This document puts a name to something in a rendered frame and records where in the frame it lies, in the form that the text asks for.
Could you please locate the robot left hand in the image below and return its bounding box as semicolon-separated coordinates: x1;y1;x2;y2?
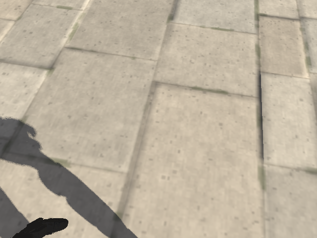
12;217;68;238

